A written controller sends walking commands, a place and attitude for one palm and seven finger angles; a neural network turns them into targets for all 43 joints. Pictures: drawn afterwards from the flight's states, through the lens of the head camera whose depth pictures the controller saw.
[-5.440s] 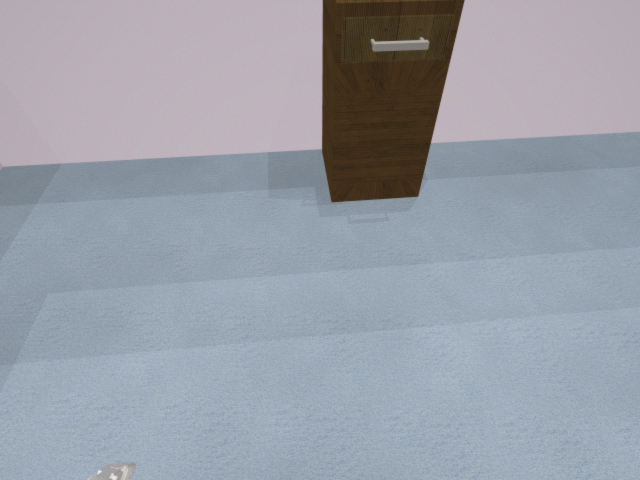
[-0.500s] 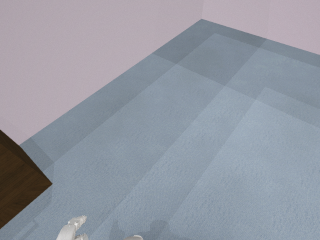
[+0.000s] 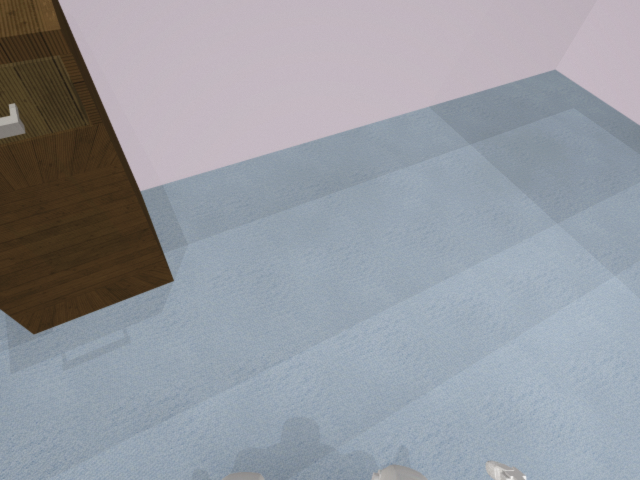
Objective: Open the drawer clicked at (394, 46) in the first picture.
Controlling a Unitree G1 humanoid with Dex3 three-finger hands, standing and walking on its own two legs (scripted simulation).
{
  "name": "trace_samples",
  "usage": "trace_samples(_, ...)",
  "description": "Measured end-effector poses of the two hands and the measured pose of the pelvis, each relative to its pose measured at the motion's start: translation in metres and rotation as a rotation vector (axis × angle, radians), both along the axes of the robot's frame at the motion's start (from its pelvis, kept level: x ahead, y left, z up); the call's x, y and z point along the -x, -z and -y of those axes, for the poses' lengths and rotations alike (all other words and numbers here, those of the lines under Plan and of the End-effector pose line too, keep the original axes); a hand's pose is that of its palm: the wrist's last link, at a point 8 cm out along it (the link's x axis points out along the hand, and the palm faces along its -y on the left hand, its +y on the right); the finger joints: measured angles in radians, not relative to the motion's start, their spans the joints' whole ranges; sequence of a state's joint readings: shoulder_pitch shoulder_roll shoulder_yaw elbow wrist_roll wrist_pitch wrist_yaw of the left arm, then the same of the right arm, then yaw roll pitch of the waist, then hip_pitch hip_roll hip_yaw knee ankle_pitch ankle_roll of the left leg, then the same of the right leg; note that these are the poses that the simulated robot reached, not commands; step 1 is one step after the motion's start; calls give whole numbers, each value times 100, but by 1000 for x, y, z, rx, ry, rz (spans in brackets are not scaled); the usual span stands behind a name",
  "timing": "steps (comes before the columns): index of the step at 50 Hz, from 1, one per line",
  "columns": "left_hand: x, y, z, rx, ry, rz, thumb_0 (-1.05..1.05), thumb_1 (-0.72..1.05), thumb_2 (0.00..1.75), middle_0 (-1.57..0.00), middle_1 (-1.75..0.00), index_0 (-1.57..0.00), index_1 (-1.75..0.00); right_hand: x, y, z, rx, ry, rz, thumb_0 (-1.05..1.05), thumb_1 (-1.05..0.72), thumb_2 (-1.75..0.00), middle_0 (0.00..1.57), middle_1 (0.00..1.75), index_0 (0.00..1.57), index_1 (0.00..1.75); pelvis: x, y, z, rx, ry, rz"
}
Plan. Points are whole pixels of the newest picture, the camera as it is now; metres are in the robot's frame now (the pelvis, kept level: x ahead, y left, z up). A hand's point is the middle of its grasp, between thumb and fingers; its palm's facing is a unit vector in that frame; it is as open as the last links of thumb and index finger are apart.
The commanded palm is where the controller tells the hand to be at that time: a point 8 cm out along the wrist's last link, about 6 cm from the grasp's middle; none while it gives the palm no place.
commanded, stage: turn to face it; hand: left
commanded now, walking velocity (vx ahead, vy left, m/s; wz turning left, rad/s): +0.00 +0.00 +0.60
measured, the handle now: out of the picture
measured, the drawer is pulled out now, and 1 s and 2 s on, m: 0.00 0.00 0.00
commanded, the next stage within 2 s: take the last steps up to it in 0.76 s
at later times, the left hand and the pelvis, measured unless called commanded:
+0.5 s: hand out of the picture +0.03 +0.17 -0.12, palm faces +0.31 -0.91 -0.30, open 7.4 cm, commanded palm none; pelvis -0.01 -0.05 +0.01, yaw +18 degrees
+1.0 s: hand out of the picture -0.13 +0.20 -0.16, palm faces +0.53 -0.82 -0.22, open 7.4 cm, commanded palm none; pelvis -0.05 +0.01 +0.02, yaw +29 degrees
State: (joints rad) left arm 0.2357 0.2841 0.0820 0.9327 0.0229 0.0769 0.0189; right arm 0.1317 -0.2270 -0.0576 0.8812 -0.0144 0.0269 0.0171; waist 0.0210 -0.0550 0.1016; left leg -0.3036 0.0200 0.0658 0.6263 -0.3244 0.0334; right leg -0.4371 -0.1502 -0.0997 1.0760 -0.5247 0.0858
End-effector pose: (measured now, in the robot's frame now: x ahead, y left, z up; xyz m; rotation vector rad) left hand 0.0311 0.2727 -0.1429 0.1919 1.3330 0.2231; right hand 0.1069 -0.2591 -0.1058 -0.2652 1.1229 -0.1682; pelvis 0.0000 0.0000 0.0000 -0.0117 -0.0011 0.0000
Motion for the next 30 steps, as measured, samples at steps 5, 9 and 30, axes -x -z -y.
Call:
trace_samples(5, -10, -16, -5, -5, -37, 82, 1, 91, 90, -20, -30, -20, -30, 3, -3, -12, -13, -42, -32, 1, -90, -89, 20, 30, 20, 30, 2, -10, -1, 12, -63, -1)
trace_samples(9, -23, -27, 1, -19, -58, 157, 1, 91, 90, -20, -30, -20, -30, 8, 2, -12, -35, -66, -58, 1, -90, -89, 21, 30, 20, 30, 5, -12, 5, 6, -110, 1)
trace_samples(30, 66, -43, 68, -56, -286, 179, 1, 90, 90, -20, -30, -21, -30, -13, 22, 26, -52, -260, -162, 1, -90, -89, 20, 30, 19, 30, 18, -13, 49, -47, -386, 18)
